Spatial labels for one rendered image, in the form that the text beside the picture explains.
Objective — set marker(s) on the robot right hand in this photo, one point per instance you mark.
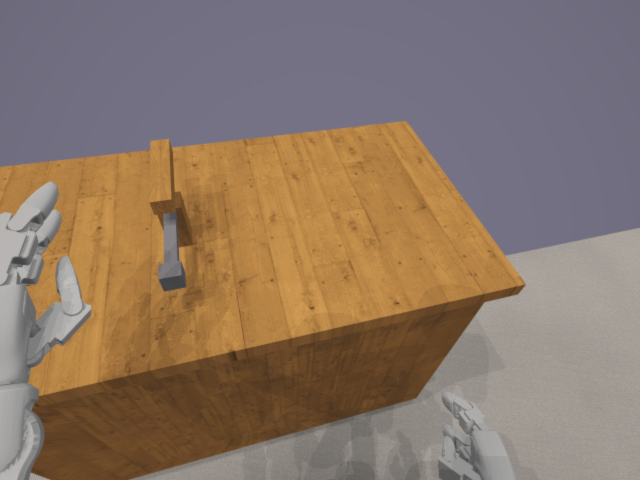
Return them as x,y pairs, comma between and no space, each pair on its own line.
483,456

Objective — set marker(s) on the left robot forearm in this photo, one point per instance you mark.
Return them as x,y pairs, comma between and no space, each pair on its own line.
21,431

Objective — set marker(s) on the counter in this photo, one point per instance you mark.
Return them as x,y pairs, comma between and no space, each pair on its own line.
328,274

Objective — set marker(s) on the tap lever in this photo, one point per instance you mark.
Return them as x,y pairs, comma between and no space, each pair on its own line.
171,274

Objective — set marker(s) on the robot left hand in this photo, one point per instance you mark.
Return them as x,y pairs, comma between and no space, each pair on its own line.
23,239

